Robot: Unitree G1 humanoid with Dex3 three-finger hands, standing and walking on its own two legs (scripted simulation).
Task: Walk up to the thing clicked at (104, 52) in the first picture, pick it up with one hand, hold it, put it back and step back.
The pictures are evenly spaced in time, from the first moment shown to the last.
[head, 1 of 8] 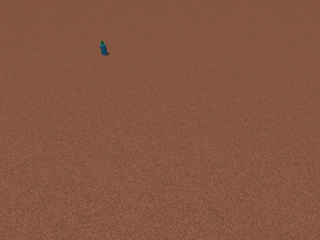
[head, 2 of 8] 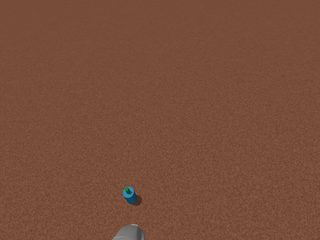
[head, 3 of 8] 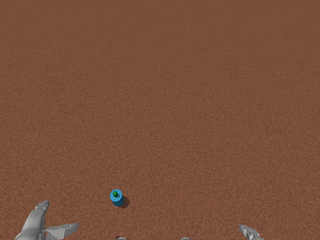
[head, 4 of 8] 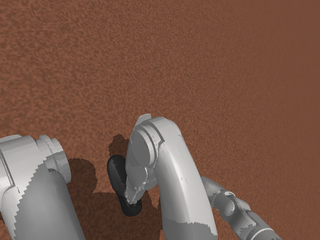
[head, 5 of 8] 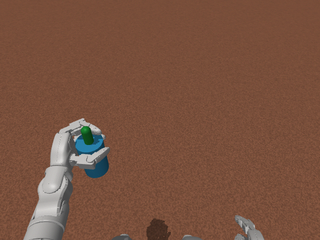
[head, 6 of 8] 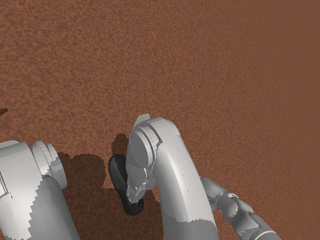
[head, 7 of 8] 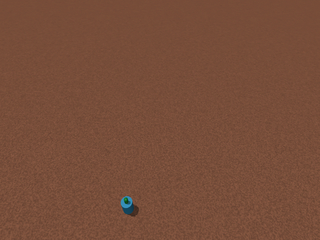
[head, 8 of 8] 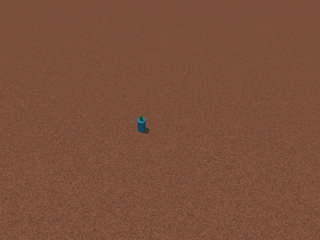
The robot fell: no
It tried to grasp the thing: yes
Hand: left
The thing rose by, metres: 0.68
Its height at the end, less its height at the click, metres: +0.00
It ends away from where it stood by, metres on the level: 0.02
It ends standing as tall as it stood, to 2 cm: yes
